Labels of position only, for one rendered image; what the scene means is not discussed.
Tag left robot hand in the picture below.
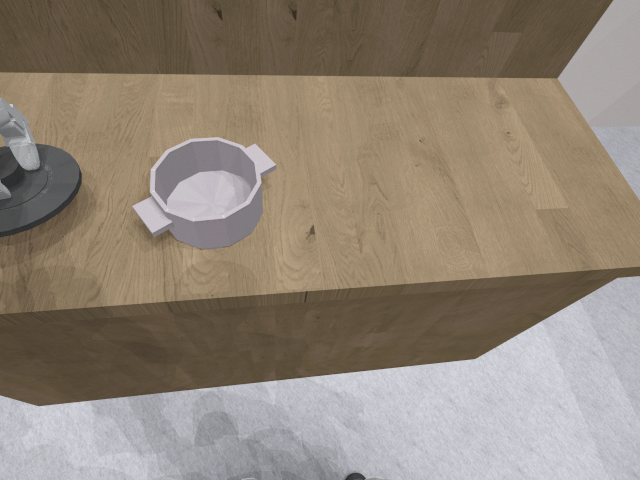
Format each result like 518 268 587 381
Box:
0 98 40 200

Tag pot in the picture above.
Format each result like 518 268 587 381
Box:
132 137 276 249

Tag table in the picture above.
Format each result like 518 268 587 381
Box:
0 0 640 406

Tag lid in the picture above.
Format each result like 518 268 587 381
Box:
0 144 82 237

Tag knob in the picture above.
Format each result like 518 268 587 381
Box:
0 155 25 189

